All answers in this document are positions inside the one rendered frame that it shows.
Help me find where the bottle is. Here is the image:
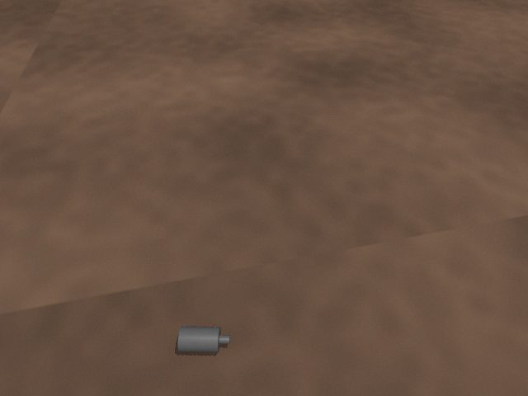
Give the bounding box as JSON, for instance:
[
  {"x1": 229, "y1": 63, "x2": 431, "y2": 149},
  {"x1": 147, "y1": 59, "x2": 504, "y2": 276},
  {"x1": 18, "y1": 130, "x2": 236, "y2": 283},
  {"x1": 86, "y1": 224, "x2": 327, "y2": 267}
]
[{"x1": 177, "y1": 326, "x2": 230, "y2": 352}]

